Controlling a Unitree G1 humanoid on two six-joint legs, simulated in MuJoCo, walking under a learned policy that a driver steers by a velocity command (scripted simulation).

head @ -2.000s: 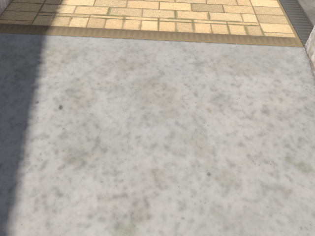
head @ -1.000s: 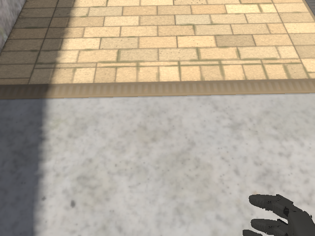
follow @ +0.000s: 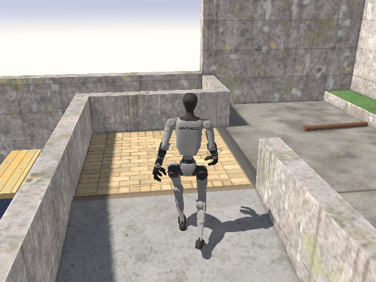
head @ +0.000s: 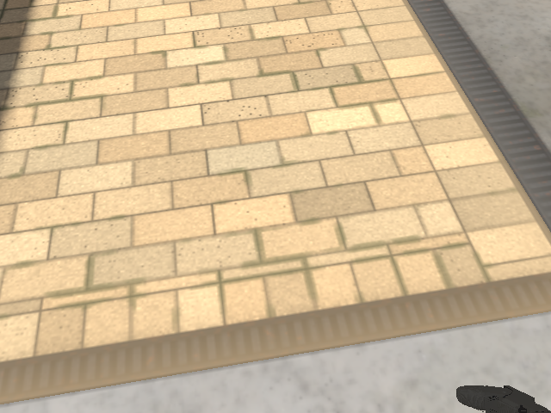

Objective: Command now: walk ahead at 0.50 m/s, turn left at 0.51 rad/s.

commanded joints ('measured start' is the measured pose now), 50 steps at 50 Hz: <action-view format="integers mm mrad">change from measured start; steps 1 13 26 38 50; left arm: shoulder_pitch -184 -441 -111 -134 -155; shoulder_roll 132 1 84 238 148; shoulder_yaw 28 -17 55 102 55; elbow -213 -348 -202 -111 -135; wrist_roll -52 5 -6 -16 -45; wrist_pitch -113 -61 -52 -54 -38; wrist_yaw -42 -25 11 -5 -37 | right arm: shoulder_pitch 302 322 152 2 192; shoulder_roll -179 -112 -120 -87 -123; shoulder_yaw -73 -36 -32 -18 -41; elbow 6 75 -67 -113 -9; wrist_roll -21 -9 -25 -1 -32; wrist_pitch -25 -29 -16 23 -60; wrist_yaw -31 -75 -46 -12 -33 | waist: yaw -113 -27 56 40 9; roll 51 56 -55 -103 96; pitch -230 -34 -71 7 -79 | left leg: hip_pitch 809 298 -228 0 479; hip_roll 393 124 142 213 404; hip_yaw -1024 -419 -242 -101 -351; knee -597 -574 662 76 -519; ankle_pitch -212 392 157 204 533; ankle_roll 248 81 -144 -179 32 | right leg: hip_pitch -791 -674 5 -84 -627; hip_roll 86 10 -257 -217 -50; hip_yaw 263 63 548 -2 200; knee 647 131 -669 -794 366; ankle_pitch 89 385 32 223 194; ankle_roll -34 81 -206 -174 -22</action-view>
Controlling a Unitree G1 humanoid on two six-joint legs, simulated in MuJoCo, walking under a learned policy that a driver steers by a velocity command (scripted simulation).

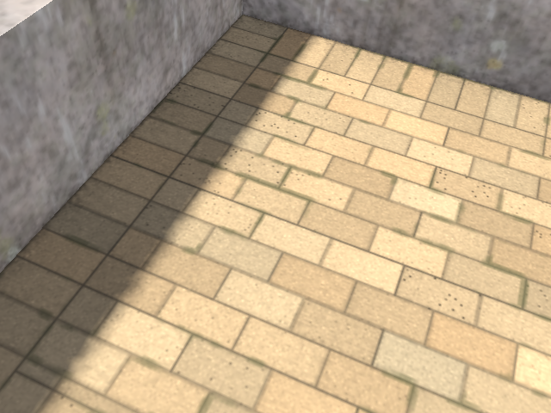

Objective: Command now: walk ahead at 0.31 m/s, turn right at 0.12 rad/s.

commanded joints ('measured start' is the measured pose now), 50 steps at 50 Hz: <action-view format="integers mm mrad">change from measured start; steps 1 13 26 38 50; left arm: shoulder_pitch -1 -180 -89 -92 -109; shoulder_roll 79 18 105 131 73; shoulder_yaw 27 30 67 81 65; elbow -78 -199 -239 -277 -269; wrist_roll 4 30 22 25 3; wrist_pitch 5 76 44 96 111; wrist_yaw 7 -44 25 45 32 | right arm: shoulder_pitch -7 -72 -197 -212 -149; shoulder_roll -87 -194 -110 -90 -119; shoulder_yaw -27 -79 -53 -53 -60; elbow -43 26 -29 -8 -26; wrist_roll -18 3 -19 -2 -30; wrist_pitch -44 14 25 8 28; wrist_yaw -16 -77 -69 -52 -85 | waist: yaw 26 -7 -16 30 -9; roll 146 146 -12 -128 182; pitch -75 -35 -156 -156 -69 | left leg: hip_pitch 228 361 -220 -55 275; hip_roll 272 291 -7 -64 201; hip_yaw -236 99 -187 -185 -240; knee -331 -241 520 65 -262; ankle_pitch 528 754 -31 58 537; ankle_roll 208 177 -47 -31 239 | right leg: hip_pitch -196 -130 315 262 -215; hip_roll -42 -8 -107 -57 101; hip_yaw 80 -74 345 473 51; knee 18 -501 -918 -848 -54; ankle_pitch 133 263 658 437 60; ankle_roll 17 13 -260 -199 116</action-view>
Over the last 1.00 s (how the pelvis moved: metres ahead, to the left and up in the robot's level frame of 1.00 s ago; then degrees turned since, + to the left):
0.48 0.14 0.11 32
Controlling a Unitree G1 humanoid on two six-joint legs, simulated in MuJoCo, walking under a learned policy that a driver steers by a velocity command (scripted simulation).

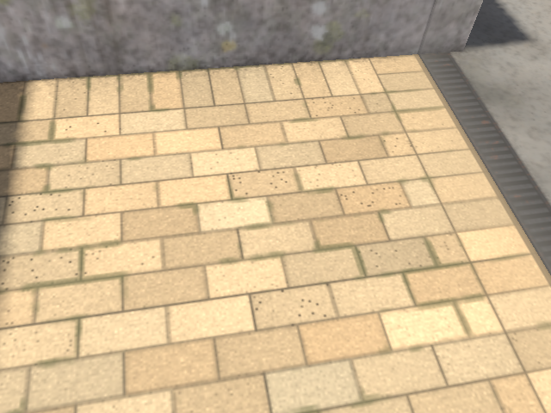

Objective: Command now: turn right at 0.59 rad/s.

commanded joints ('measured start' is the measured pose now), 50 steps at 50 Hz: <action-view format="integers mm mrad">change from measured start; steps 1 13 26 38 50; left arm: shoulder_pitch -61 202 223 250 166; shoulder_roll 25 54 54 121 50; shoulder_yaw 0 22 -22 -6 -45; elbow -92 3 55 141 33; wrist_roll -8 -13 35 20 40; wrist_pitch -8 -10 -140 -116 -162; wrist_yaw -1 -41 -10 8 -7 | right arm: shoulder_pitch -17 9 -84 -165 31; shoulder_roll -140 -154 -114 -122 -167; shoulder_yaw -30 -46 -25 -5 -21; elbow -74 -26 -9 -86 -51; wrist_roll -4 40 36 43 18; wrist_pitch -1 -2 -64 -80 -80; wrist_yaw -18 17 63 131 57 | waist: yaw -18 71 69 56 62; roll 204 110 -46 -77 72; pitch -100 -138 22 2 -57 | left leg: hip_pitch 232 -144 -565 -315 23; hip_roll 224 218 85 -54 145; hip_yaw -163 43 -50 96 -259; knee -137 78 429 99 -236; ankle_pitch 363 -283 263 119 653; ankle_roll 199 72 -48 82 296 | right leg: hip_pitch -118 585 576 749 -2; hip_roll -47 -50 -269 -323 -173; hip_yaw -51 -149 37 -186 -45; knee -52 -748 -1087 -874 -79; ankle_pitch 33 56 286 1147 114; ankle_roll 36 -154 -245 -195 -13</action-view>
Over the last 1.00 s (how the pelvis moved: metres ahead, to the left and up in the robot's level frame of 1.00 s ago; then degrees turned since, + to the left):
0.23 0.01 0.02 -34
